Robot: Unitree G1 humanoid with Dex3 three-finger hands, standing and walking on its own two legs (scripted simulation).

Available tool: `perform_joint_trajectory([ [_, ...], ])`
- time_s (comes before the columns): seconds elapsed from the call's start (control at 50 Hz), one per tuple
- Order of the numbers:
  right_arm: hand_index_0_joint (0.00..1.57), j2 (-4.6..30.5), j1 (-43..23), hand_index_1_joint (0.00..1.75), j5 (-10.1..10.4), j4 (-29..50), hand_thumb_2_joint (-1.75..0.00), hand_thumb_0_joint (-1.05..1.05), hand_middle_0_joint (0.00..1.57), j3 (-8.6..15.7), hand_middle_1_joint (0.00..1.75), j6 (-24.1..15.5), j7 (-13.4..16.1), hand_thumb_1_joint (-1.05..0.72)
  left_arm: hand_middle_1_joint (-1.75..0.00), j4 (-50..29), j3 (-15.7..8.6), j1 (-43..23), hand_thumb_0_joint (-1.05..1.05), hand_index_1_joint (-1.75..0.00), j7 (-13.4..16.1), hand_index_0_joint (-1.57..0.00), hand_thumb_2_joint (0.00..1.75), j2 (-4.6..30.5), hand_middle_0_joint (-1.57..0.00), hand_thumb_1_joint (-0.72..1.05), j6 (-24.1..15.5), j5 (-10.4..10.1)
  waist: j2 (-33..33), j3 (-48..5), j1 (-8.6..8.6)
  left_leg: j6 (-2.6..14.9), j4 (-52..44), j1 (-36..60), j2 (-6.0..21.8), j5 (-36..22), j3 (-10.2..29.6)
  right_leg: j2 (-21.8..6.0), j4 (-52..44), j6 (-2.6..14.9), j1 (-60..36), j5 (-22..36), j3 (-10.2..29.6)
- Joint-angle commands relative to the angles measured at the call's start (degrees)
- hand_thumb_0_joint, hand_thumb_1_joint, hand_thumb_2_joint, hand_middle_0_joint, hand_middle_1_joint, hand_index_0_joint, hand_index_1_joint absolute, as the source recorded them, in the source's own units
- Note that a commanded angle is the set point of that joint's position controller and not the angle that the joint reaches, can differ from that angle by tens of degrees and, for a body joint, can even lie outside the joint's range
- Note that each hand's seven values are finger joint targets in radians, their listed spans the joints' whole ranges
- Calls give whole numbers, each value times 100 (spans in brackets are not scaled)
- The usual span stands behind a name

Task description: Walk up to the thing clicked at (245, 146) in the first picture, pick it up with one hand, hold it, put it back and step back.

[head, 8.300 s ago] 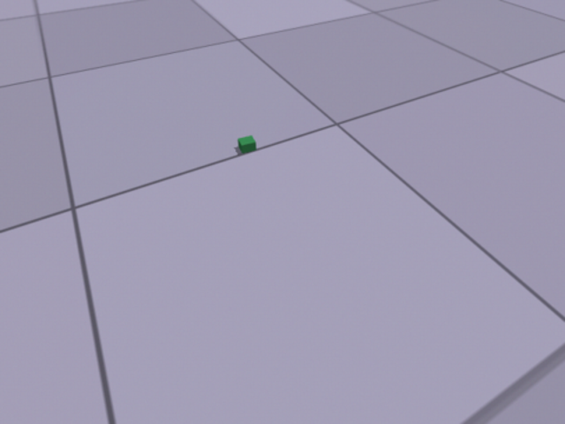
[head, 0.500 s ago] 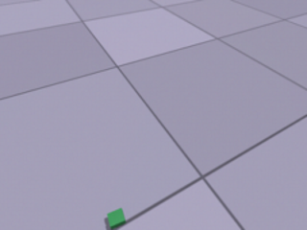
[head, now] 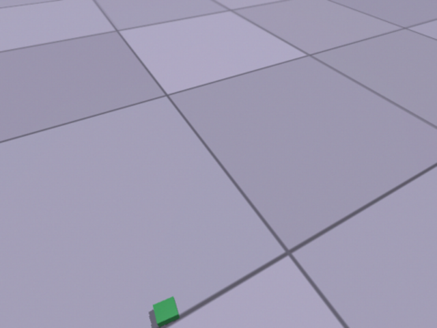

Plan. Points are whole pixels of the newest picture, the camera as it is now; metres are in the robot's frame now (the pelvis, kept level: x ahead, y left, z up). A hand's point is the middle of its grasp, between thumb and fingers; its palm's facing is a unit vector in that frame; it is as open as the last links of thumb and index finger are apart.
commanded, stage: stand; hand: left
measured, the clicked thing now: (166, 311) +0.36 +0.22 -0.75
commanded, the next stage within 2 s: walk up in 0.12 s
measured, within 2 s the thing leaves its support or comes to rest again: neither
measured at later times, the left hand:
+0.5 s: hand out of the picture +0.05 +0.25 -0.17, palm faces +0.00 -0.94 -0.34, open 7.4 cm
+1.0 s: hand out of the picture +0.00 +0.24 -0.17, palm faces -0.05 -0.93 -0.36, open 7.4 cm
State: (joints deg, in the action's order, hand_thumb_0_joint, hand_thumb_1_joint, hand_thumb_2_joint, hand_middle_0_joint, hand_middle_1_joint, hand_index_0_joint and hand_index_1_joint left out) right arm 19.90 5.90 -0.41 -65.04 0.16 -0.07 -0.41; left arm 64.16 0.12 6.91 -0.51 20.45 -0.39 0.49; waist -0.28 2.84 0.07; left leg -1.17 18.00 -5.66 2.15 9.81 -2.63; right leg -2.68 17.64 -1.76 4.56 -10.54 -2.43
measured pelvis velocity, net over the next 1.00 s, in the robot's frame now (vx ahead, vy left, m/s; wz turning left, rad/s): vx -0.05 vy -0.02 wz -0.02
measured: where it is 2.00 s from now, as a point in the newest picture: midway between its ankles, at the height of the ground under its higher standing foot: outside the picture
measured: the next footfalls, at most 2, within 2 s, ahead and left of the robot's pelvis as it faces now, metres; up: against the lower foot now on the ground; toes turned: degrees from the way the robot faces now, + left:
right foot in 0.86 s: -0.05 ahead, -0.14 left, +0.00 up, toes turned +1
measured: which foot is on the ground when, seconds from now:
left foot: down 0.00-1.00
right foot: down 0.00-0.62, up 0.64-0.84, down 0.86-1.00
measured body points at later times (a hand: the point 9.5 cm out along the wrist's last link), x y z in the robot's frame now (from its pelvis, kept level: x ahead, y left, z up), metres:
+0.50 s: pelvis -0.04 -0.01 -0.01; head +0.00 +0.00 +0.44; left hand +0.05 +0.30 -0.14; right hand +0.06 -0.33 -0.13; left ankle +0.00 +0.13 -0.75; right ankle -0.01 -0.14 -0.75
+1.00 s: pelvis -0.05 -0.02 -0.02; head -0.02 -0.03 +0.43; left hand +0.01 +0.29 -0.14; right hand +0.03 -0.33 -0.14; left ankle +0.00 +0.13 -0.75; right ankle -0.09 -0.14 -0.75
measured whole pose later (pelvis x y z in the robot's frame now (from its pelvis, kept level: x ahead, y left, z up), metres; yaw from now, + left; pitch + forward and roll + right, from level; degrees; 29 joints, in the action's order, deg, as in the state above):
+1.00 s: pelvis -0.05 -0.02 -0.02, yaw -1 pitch -3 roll +0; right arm 21.6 7.7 -0.1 -56.3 2.3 0.5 -0.3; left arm 59.1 -1.8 10.0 -1.1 20.3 1.6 1.0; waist 1.3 6.9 0.1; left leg -0.9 30.0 -15.9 2.6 11.0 0.4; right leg 0.7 30.6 0.2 8.3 -19.6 1.7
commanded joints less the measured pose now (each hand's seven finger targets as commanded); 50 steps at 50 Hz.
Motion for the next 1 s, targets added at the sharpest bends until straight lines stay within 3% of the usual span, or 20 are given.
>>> perform_joint_trajectory([
  [0.0, 20, 1218, -224, 30, -25, 330, -90, 0, 20, 201, 30, -141, 75, -90, -30, -328, -250, -221, 0, -30, 97, -20, 90, 1215, -20, 90, -119, 14, 30, -364, 14, 168, -295, 48, 603, -783, 524, -586, -289, 239, 88, 734, 459],
  [0.08, 20, 1216, -204, 30, -19, 321, -90, 0, 20, 191, 30, -152, 68, -90, -30, -324, -243, -196, 0, -30, 85, -20, 90, 1204, -20, 90, -120, 5, 50, -327, 1, 157, -328, 27, 598, -767, 536, -581, -286, 249, 88, 709, 463],
  [0.1, 20, 1436, -188, 30, 55, 346, -90, 0, 20, 305, 30, -136, 79, -90, -30, -360, -385, -298, 0, -30, 76, -20, 90, 1295, -20, 90, -29, -34, 11, -31, 13, 217, -107, -193, 604, -1468, 596, -491, 46, 261, 264, 1341, 416],
  [0.16, 20, 1457, -132, 30, 96, 469, -90, 0, 20, 367, 30, -106, 104, -90, -30, -459, -425, -115, 0, -30, 89, -20, 90, 1258, -20, 90, 39, -38, 113, -494, -16, 315, 109, 35, 712, -1952, 575, -423, 318, 284, 157, 1428, 237],
  [0.3, 20, 1465, -289, 30, 41, 708, -90, 0, 20, 450, 30, 5, 106, -90, -30, -631, -479, -113, 0, -30, 49, -20, 90, 1257, -20, 90, 143, 18, 170, -493, -34, 444, 214, -543, 672, -523, 692, -428, 487, 398, 276, 608, 331],
  [0.44, 20, 1241, 184, 30, -9, 704, -90, 0, 20, 486, 30, 80, 35, -90, -30, -952, -645, -655, 0, -30, 21, -20, 90, 1575, -20, 90, 164, 97, -902, -277, 122, 209, 1737, -364, -91, 1196, 122, -1301, -101, 1128, 1322, -58, 1133],
  [0.5, 20, 1267, 499, 30, 9, 738, -90, 0, 20, 540, 30, 78, 19, -90, -30, -1151, -632, -869, 0, -30, 10, -20, 90, 1510, -20, 90, 213, 128, -981, -247, 199, 241, 2057, -310, -174, 1265, 174, -1289, 214, 1161, 1666, -78, 1055],
  [0.54, 20, 1359, 711, 30, -27, 737, -90, 0, 20, 566, 30, 20, 41, -90, -30, -1222, -608, -923, 0, -30, -9, -20, 90, 1409, -20, 90, 254, 106, -731, -330, 281, 257, 1377, -411, 59, 592, 409, -991, 841, 880, 1523, 5, 771],
  [0.56, 20, 1583, 582, 30, -41, 810, -90, 0, 20, 598, 30, -23, 60, -90, -30, -1229, -607, -745, 0, -30, -12, -20, 90, 1289, -20, 90, 289, 51, 41, -351, 163, 406, 533, -645, 584, -2, 1164, -444, 1558, 614, 1365, -340, 380],
  [0.58, 20, 1932, 320, 30, -93, 928, -90, 0, 20, 655, 30, -63, 75, -90, -30, -1159, -568, -457, 0, -30, -18, -20, 90, 1104, -20, 90, 361, 0, 1011, -313, 72, 863, -244, -1089, 1306, 143, 2346, 337, 2461, 382, 1296, -1361, 301],
  [0.6, 20, 2130, 149, 30, -159, 1062, -90, 0, 20, 727, 30, -76, 97, -90, -30, -1108, -643, -168, 0, -30, 0, -20, 90, 1248, -20, 90, 452, 21, 1080, -237, 45, 1352, -598, -1647, 1751, 1287, 2971, 397, 3506, 363, 1144, -2230, 775],
  [0.62, 20, 2106, -25, 30, -194, 1188, -90, 0, 20, 726, 30, -101, 117, -90, -30, -1086, -664, 30, 0, -30, -3, -20, 90, 1294, -20, 90, 470, -4, 946, -52, -53, 1507, -636, -1804, 1829, 1642, 2974, 402, 4000, 374, 1250, -2265, 1045],
  [0.68, 20, 1738, -314, 30, -191, 1341, -90, 0, 20, 630, 30, -170, 172, -90, -30, -980, -641, 285, 0, -30, -5, -20, 90, 1208, -20, 90, 384, -40, 991, -169, -220, 1209, -100, -1235, 1356, 905, 1885, 346, 3841, 389, 1539, -1905, 1140],
  [0.76, 20, 1765, 203, 30, -228, 1381, -90, 0, 20, 672, 30, -132, 128, -90, -30, -1082, -598, 238, 0, -30, -35, -20, 90, 1161, -20, 90, 235, 46, 1100, -605, 57, 1206, 420, -265, 1291, -58, 1635, 283, 2236, 230, 1292, -2060, 508],
  [0.82, 20, 1589, 107, 30, -128, 1417, -90, 0, 20, 577, 30, -42, 95, -90, -30, -825, -571, 653, 0, -30, 48, -20, 90, 996, -20, 90, 121, 85, 923, -594, -192, 877, 1089, -645, 1064, -847, 1120, 350, 197, 360, 185, -715, 262],
  [0.84, 20, 1304, 104, 30, -47, 1455, -90, 0, 20, 478, 30, -36, 79, -90, -30, -853, -595, 530, 0, -30, 90, -20, 90, 1164, -20, 90, 43, 158, 533, -600, -173, 571, 1365, -1025, 833, -832, 920, -13, -73, 488, -197, -246, 863],
  [0.86, 20, 1055, 105, 30, 32, 1493, -90, 0, 20, 404, 30, -40, 59, -90, -30, -982, -636, 202, 0, -30, 100, -20, 90, 1503, -20, 90, -14, 177, -385, -364, -35, 193, 1563, -1453, 187, 130, 512, -783, -163, 806, 132, -276, 2067],
  [0.88, 20, 1131, 17, 30, 45, 1404, -90, 0, 20, 450, 30, -23, 111, -90, -30, -1114, -615, -275, 0, -30, 68, -20, 90, 1745, -20, 90, -5, 143, -714, -175, 61, 116, 1806, -717, -40, 1557, 331, -1253, -128, 1203, 1284, -621, 2273],
  [0.92, 20, 1220, 171, 30, 33, 1224, -90, 0, 20, 455, 30, -80, 70, -90, -30, -1211, -472, -553, 0, -30, 35, -20, 90, 1346, -20, 90, -24, 61, -335, -41, 264, 144, 1178, -224, 51, 815, 413, -843, 102, 914, 1430, -285, 1527],
  [0.98, 20, 1270, 106, 30, 15, 1123, -90, 0, 20, 397, 30, -186, 77, -90, -30, -1018, -454, -251, 0, -30, 24, -20, 90, 1251, -20, 90, -28, -9, -544, -515, 77, 329, 662, 179, 415, -864, 740, -360, 267, 443, 853, 310, 1020],
])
